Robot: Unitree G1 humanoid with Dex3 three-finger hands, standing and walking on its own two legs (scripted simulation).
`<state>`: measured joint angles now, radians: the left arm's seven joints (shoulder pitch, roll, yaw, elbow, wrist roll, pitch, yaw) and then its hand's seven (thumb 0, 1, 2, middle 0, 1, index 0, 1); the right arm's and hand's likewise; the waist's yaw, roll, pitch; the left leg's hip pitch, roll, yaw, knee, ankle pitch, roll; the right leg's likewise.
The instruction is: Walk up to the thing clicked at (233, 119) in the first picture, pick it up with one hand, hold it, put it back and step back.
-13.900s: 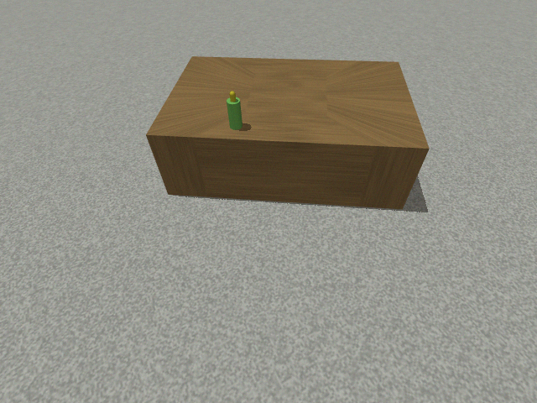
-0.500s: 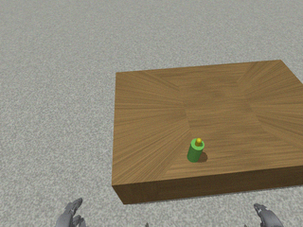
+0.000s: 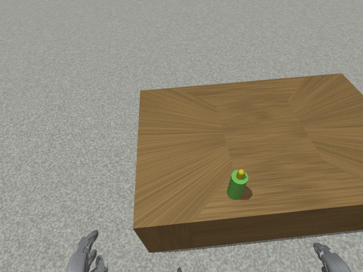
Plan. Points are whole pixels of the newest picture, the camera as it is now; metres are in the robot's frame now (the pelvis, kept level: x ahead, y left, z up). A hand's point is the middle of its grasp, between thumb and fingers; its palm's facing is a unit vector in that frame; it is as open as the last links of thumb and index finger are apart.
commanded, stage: go down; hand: right
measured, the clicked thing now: (237, 182) +0.46 -0.16 -0.25
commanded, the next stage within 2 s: approach in 1.96 s
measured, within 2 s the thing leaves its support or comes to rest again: neither
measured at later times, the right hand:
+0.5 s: hand (320, 237) +0.22 -0.28 -0.06, palm faces +0.08 +0.94 -0.32, open 17.5 cm
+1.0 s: hand (328, 185) +0.33 -0.32 -0.02, palm faces +0.07 +0.99 -0.15, open 17.7 cm
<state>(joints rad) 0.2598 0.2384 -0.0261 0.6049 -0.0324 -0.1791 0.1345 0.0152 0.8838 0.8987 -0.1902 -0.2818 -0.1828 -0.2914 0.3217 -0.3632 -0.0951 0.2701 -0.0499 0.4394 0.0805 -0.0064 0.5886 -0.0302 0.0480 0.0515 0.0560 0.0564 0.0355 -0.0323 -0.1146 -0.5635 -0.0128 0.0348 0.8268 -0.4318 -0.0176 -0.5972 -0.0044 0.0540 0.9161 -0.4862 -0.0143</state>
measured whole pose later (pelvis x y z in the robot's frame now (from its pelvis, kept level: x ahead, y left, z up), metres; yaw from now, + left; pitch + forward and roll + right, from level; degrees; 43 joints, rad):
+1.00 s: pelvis -0.04 +0.00 -0.02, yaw +1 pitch +15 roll +3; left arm 0.36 0.31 -0.04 0.69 0.00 -0.18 0.12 0.01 0.90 0.90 -0.19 -0.28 -0.19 -0.29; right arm -0.48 -0.71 -0.47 1.08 0.04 -0.09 0.47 -0.01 0.59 -0.05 0.04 0.05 0.05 0.06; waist 0.09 0.01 -0.08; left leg -0.82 -0.02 0.02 0.96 -0.41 -0.01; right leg -0.84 -0.01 0.04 1.03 -0.46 -0.01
